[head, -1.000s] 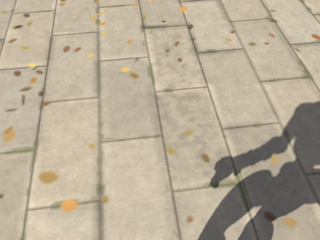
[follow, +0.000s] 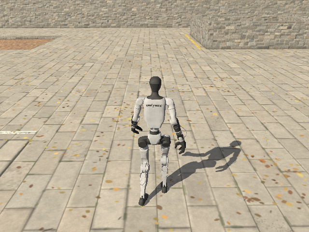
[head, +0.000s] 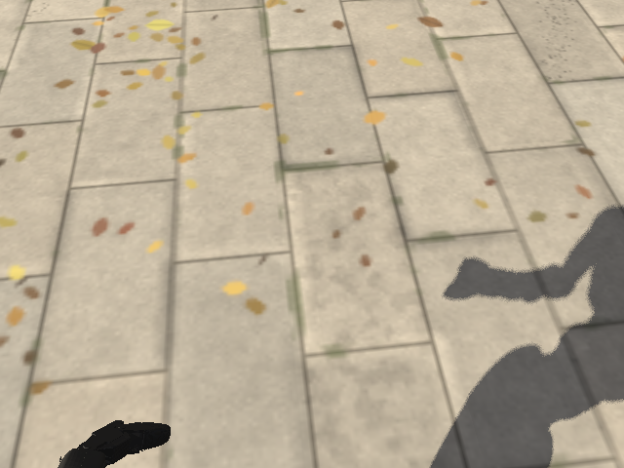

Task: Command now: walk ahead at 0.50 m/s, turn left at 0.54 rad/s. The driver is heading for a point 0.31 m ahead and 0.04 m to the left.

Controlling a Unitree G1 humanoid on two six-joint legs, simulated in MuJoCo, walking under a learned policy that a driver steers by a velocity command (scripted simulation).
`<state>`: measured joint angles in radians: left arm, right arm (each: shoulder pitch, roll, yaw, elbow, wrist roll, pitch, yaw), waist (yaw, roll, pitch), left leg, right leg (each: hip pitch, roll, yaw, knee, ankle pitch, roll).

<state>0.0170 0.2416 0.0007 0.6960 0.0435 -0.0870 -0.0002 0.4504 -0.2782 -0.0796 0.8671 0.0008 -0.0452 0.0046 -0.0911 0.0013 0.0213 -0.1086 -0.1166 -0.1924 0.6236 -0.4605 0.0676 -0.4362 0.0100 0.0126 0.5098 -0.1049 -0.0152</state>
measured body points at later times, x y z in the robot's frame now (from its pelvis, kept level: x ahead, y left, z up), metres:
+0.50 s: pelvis +0.20 +0.03 +0.00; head +0.24 +0.05 +0.45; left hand +0.16 +0.28 -0.14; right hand +0.43 -0.16 -0.10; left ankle +0.27 +0.12 -0.73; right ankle +0.10 -0.11 -0.68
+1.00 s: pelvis +0.24 +0.02 +0.02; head +0.24 +0.01 +0.47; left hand +0.23 +0.26 -0.13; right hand +0.33 -0.22 -0.13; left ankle +0.27 +0.12 -0.73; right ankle +0.25 -0.10 -0.73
